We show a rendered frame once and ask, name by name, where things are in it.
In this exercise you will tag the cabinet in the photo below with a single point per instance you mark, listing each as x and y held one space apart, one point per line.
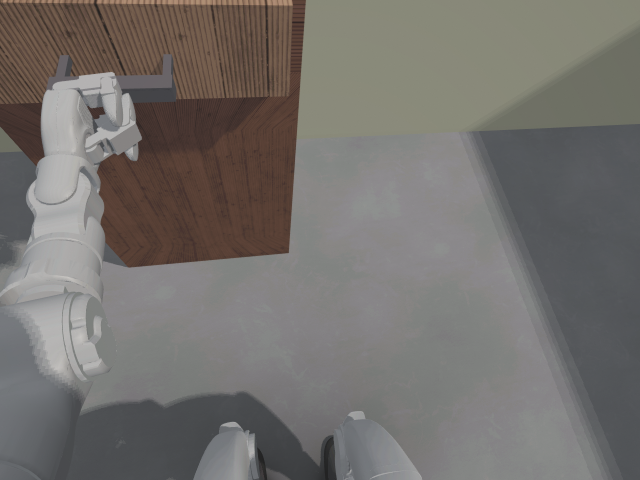
213 179

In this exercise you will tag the robot left hand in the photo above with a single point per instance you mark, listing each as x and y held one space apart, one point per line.
67 124

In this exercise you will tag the robot left forearm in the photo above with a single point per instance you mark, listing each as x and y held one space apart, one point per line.
65 250

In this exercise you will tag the handle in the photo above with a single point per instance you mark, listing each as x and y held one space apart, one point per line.
141 88

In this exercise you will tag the drawer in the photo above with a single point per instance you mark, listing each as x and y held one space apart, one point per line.
220 48

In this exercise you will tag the robot left upper arm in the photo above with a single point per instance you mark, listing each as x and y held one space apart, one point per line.
51 351

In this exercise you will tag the robot right shin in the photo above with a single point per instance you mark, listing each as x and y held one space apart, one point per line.
351 416

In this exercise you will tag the robot right thigh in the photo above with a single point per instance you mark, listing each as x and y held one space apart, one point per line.
365 450

